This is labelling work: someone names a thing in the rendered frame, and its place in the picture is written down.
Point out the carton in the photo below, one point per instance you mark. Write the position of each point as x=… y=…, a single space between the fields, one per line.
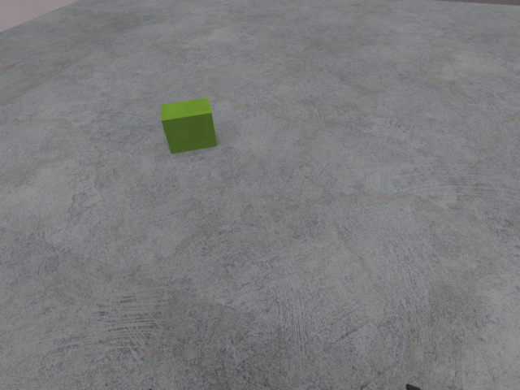
x=188 y=125

